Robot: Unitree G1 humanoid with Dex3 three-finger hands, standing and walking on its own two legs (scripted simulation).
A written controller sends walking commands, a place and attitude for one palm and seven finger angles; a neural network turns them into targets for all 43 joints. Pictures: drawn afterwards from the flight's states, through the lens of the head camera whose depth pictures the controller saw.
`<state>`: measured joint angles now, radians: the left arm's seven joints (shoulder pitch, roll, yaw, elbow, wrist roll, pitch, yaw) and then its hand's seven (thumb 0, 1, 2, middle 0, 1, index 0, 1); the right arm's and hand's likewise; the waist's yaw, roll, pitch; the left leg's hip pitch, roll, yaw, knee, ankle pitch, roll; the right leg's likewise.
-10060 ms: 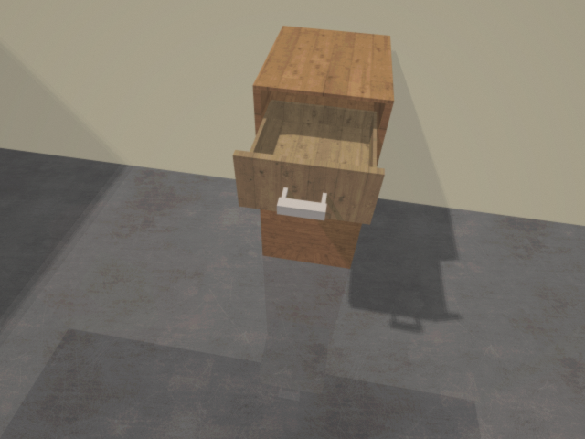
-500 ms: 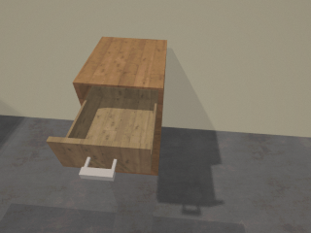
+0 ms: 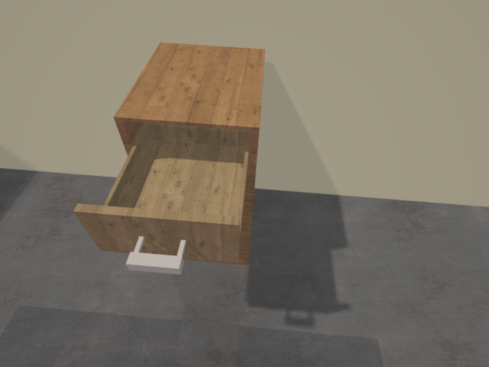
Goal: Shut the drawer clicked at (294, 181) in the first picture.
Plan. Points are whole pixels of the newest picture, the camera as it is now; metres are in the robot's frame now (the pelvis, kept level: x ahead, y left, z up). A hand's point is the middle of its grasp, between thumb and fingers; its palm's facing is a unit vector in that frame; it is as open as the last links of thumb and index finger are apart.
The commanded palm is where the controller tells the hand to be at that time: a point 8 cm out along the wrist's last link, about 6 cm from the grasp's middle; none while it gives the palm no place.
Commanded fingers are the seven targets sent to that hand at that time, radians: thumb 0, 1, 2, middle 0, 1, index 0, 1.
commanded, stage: look again from close up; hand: left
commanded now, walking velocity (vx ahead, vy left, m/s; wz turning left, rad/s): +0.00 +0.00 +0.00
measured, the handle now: (158, 253) +0.34 +0.20 -0.09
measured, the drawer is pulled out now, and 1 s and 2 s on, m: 0.29 0.29 0.29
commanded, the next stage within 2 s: raise the hand and make a fist in 0.48 s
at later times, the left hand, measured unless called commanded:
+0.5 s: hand out of the picture +0.04 +0.18 -0.16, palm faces +0.05 -0.96 -0.26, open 7.3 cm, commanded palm none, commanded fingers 0.00 0.90 0.90 -0.20 -0.30 -0.20 -0.30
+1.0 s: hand out of the picture +0.13 +0.18 -0.05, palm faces +0.00 -1.00 +0.01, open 6.0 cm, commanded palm +0.11 +0.24 -0.05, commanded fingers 0.00 0.90 0.90 -0.64 -0.78 -0.64 -0.78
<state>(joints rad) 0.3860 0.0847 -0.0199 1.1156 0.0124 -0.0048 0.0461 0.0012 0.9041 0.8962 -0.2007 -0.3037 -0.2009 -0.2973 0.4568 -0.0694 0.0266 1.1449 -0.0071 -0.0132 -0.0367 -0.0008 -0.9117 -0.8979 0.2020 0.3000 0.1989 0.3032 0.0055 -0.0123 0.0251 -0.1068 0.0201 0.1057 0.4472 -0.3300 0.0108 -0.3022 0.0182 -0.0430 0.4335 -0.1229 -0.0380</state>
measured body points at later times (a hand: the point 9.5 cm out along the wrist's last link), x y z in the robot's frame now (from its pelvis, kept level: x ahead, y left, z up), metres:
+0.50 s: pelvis +0.02 +0.00 +0.00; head +0.02 -0.03 +0.45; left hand +0.04 +0.23 -0.14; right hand +0.00 -0.21 -0.18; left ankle -0.06 +0.10 -0.74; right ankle +0.07 -0.10 -0.74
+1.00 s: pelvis -0.03 -0.02 -0.06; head +0.00 -0.01 +0.39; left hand +0.12 +0.23 -0.05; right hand +0.24 -0.27 -0.05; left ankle -0.05 +0.10 -0.74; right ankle +0.07 -0.10 -0.74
